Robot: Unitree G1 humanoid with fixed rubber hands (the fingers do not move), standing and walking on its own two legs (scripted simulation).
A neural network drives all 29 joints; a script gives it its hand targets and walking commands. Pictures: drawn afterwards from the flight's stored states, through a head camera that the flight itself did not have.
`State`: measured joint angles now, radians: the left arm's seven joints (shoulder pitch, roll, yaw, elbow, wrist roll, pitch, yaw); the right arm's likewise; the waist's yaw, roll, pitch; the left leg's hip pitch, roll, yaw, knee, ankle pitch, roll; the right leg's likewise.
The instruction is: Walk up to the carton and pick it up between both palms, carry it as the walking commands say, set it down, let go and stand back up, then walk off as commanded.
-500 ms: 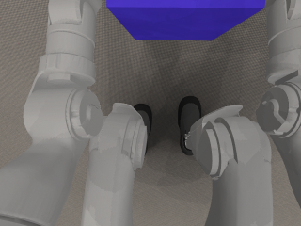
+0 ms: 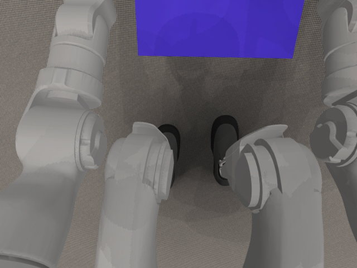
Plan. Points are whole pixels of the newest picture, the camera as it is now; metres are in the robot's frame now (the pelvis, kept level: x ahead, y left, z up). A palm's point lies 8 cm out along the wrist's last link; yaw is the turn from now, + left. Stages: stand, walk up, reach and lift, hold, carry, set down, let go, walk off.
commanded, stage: set down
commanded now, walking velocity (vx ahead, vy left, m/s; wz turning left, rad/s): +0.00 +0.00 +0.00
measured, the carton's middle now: out of the picture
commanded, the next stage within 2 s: let go in 1.26 s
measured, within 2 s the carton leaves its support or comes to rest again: neither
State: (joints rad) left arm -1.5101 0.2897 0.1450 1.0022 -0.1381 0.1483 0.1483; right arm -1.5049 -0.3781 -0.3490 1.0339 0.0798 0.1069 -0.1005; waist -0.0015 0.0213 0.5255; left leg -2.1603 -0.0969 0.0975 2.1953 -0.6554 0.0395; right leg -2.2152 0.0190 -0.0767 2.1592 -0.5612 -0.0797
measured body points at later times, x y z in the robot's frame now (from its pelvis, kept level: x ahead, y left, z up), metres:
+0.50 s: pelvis -0.01 +0.00 +0.02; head +0.35 -0.02 +0.28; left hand +0.58 +0.14 -0.07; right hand +0.56 -0.23 -0.09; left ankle +0.09 +0.09 -0.35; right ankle +0.11 -0.09 -0.35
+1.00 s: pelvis +0.01 +0.00 +0.17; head +0.36 -0.02 +0.43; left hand +0.58 +0.15 +0.07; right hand +0.56 -0.24 +0.07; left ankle +0.09 +0.08 -0.35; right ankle +0.11 -0.09 -0.35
